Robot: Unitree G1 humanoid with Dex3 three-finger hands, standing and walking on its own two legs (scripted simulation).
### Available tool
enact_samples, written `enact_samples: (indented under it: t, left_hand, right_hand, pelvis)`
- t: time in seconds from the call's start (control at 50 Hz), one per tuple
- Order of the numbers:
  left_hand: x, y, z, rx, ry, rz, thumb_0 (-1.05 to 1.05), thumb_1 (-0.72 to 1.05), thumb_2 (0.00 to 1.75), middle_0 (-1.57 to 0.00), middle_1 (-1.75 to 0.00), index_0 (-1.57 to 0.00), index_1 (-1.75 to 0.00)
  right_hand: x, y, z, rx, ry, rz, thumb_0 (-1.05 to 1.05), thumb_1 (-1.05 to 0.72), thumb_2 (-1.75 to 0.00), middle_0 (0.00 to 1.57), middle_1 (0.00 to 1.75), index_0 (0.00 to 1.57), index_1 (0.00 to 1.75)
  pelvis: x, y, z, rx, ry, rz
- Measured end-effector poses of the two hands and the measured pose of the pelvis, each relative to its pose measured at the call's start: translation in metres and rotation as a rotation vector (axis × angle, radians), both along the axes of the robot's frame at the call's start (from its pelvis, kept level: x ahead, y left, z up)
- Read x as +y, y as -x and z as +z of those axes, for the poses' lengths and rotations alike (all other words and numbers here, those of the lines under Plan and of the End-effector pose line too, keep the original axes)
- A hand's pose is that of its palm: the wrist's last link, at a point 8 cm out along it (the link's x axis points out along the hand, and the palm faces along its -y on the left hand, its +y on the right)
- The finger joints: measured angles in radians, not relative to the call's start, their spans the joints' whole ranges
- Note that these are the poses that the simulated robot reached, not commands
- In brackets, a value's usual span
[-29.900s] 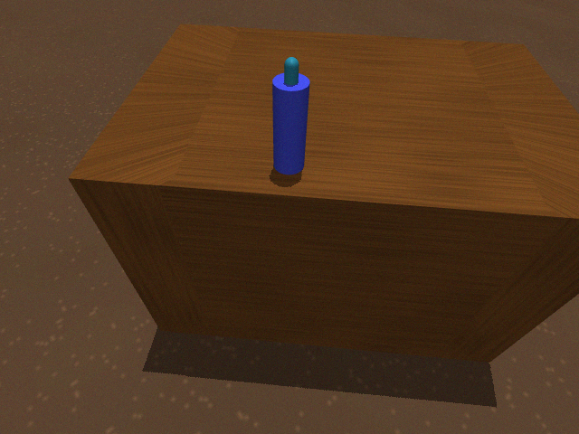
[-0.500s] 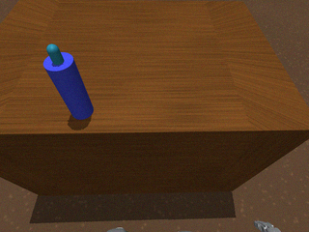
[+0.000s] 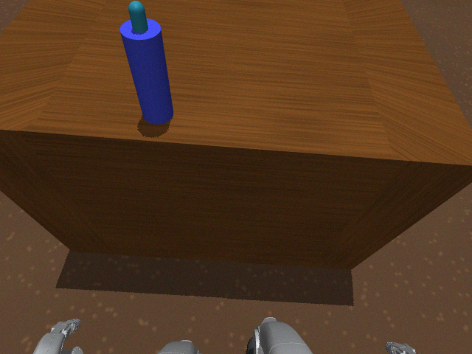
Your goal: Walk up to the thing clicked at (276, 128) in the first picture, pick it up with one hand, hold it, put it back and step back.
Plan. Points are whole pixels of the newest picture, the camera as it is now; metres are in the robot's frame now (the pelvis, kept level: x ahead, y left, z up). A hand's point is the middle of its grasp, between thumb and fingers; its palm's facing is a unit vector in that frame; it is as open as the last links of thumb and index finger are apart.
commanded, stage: step back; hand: left
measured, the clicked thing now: (148, 67) +0.59 +0.17 +0.11
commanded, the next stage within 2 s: none
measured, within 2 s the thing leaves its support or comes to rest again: neither
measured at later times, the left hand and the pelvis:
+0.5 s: hand out of the picture -0.07 +0.25 -0.12, palm faces -0.10 -0.90 -0.43, open 7.4 cm; pelvis -0.14 -0.02 +0.01, yaw -7 degrees
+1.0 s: hand out of the picture -0.18 +0.29 -0.14, palm faces -0.04 -0.93 -0.36, open 7.4 cm; pelvis -0.30 +0.03 +0.02, yaw -3 degrees
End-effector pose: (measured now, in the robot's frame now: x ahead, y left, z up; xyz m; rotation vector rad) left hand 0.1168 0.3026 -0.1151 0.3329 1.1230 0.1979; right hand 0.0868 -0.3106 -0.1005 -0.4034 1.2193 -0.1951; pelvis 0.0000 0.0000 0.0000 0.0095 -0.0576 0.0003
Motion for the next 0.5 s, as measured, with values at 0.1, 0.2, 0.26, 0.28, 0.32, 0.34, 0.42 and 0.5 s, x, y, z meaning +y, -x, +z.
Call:
enact_samples:
  t: [0.1,0.2,0.26,0.28,0.32,0.34,0.42,0.5]
  left_hand:
    - [0.009,0.035,0.011,0.032,0.005,0.017,0.00,0.91,0.90,-0.20,-0.30,-0.20,-0.30]
    - [0.018,0.079,0.015,0.082,-0.027,0.006,0.00,0.91,0.90,-0.20,-0.30,-0.20,-0.30]
    - [0.016,0.105,0.014,0.122,-0.048,-0.014,0.00,0.91,0.90,-0.20,-0.30,-0.20,-0.30]
    - [0.015,0.112,0.013,0.130,-0.054,-0.021,0.00,0.91,0.90,-0.20,-0.30,-0.20,-0.30]
    - [0.010,0.127,0.013,0.137,-0.067,-0.037,0.00,0.91,0.90,-0.20,-0.30,-0.20,-0.30]
    - [0.007,0.134,0.012,0.137,-0.075,-0.044,0.00,0.91,0.90,-0.20,-0.30,-0.20,-0.30]
    - [-0.010,0.167,0.022,0.132,-0.076,-0.049,0.00,0.91,0.90,-0.20,-0.30,-0.20,-0.30]
    - [-0.016,0.185,0.039,0.118,-0.080,-0.048,0.00,0.91,0.90,-0.20,-0.30,-0.20,-0.30]
  right_hand:
    - [0.003,0.027,0.022,-0.016,0.022,-0.020,0.00,-0.90,-0.90,0.21,0.30,0.21,0.30]
    - [0.002,0.039,0.026,-0.077,0.020,-0.027,0.01,-0.90,-0.90,0.21,0.30,0.21,0.30]
    - [-0.001,0.048,0.020,-0.123,0.003,-0.031,0.00,-0.90,-0.90,0.21,0.30,0.21,0.30]
    - [-0.002,0.053,0.016,-0.135,-0.005,-0.033,0.00,-0.90,-0.90,0.21,0.30,0.21,0.30]
    - [-0.007,0.064,0.007,-0.156,-0.022,-0.042,0.00,-0.90,-0.90,0.21,0.30,0.21,0.30]
    - [-0.010,0.070,0.001,-0.164,-0.032,-0.049,0.00,-0.90,-0.90,0.21,0.30,0.21,0.30]
    - [-0.016,0.106,-0.014,-0.138,-0.069,-0.092,0.00,-0.90,-0.90,0.21,0.30,0.21,0.30]
    - [-0.017,0.150,-0.012,-0.073,-0.090,-0.124,0.00,-0.90,-0.90,0.21,0.30,0.21,0.30]
  pelvis:
    - [0.004,0.021,0.015,0.021,0.034,-0.013]
    - [0.004,0.050,0.017,0.032,0.026,-0.053]
    - [0.001,0.070,0.013,0.026,0.018,-0.082]
    - [-0.001,0.077,0.010,0.023,0.015,-0.092]
    - [-0.005,0.092,0.004,0.018,0.006,-0.110]
    - [-0.008,0.099,0.001,0.015,0.003,-0.118]
    - [-0.014,0.125,0.002,-0.001,0.025,-0.103]
    - [-0.016,0.143,0.014,0.018,-0.031,-0.120]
